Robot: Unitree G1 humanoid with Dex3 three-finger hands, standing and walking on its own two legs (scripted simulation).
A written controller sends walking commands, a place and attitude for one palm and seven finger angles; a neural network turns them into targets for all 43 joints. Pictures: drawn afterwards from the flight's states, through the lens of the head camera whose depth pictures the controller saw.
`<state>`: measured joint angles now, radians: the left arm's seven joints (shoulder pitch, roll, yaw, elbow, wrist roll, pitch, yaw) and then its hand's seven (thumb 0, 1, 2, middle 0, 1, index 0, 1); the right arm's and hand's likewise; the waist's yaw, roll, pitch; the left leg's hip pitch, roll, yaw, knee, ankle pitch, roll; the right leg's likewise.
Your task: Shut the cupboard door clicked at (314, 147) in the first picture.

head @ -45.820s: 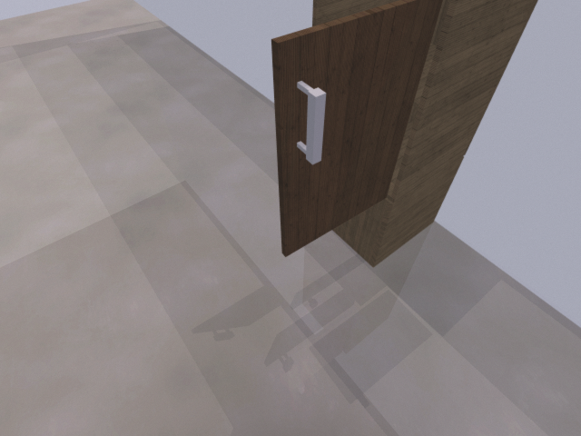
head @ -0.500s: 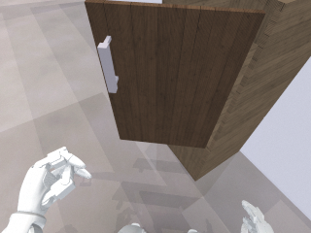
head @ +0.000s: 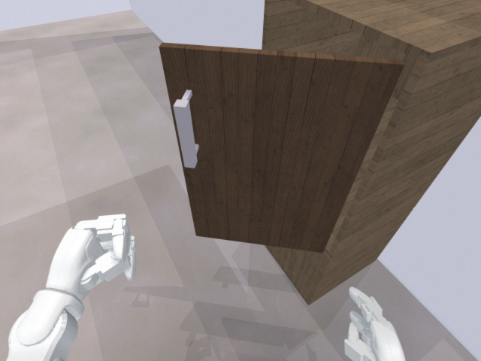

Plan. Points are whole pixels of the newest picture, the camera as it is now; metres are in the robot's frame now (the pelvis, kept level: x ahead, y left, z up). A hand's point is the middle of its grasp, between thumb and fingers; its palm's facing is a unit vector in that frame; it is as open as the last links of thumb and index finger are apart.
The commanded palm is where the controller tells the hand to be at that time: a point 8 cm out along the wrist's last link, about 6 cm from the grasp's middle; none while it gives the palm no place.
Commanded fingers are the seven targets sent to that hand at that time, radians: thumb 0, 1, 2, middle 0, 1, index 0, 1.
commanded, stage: raise the hand and make a fist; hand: left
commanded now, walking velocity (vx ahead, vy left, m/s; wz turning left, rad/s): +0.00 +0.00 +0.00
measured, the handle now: (189, 130) +0.50 +0.16 +0.12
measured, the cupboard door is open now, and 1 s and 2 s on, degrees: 51 51 51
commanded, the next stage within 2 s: bring the fist close to the handle in 0.44 s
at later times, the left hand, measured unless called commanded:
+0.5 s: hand (135, 253) +0.22 +0.17 +0.13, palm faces -0.01 -1.00 -0.07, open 3.1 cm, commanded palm +0.19 +0.22 +0.13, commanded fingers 0.00 0.90 0.90 -1.30 -1.50 -1.30 -1.50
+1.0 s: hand (161, 205) +0.31 +0.16 +0.13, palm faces -0.05 -1.00 -0.01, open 3.1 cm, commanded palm +0.28 +0.21 +0.13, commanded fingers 0.00 0.90 0.90 -1.30 -1.50 -1.30 -1.50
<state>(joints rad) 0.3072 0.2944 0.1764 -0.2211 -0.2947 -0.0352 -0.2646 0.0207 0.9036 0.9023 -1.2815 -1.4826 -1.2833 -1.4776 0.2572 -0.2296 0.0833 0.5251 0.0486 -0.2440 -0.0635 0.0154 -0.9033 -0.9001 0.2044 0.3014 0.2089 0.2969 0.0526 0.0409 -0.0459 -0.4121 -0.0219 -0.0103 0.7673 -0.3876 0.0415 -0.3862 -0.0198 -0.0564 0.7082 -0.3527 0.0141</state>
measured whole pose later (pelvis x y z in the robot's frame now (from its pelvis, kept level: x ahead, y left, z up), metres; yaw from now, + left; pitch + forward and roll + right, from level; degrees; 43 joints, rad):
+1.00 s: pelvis +0.00 -0.02 +0.01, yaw -1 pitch +1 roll +0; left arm -0.09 0.29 0.22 0.17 -0.29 -0.02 -0.28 0.02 0.90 0.90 -1.30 -1.50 -1.30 -1.50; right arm 0.26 -0.27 0.05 0.61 0.06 -0.24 -0.08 0.02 -0.91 -0.90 0.20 0.30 0.21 0.30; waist 0.01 0.04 -0.02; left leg -0.35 -0.01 0.01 0.65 -0.33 0.01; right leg -0.36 0.00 -0.04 0.65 -0.31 -0.02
